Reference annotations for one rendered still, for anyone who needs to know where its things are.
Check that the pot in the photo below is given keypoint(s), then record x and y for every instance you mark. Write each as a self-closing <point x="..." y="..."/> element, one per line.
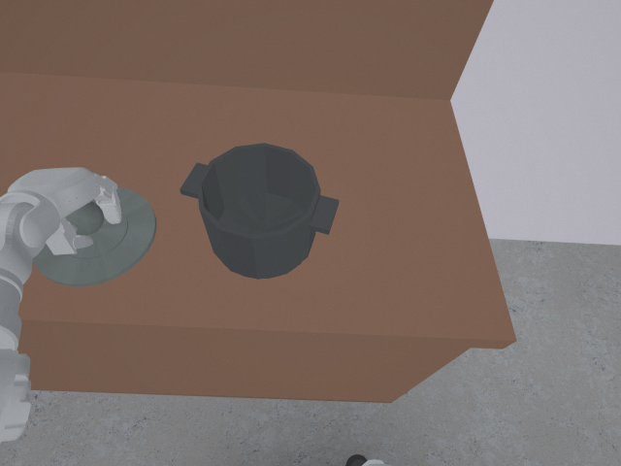
<point x="261" y="206"/>

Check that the knob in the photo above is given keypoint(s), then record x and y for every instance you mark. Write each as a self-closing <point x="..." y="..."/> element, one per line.
<point x="88" y="218"/>

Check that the table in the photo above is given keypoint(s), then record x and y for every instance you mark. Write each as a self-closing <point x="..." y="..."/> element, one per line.
<point x="141" y="90"/>

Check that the left robot upper arm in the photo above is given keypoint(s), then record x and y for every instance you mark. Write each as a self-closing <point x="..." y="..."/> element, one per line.
<point x="15" y="389"/>

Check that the robot left hand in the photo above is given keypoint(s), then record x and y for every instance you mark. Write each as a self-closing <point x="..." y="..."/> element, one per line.
<point x="69" y="189"/>

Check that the lid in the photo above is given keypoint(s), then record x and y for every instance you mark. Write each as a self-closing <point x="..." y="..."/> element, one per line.
<point x="115" y="250"/>

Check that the robot left forearm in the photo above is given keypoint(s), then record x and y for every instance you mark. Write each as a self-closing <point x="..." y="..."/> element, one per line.
<point x="27" y="220"/>

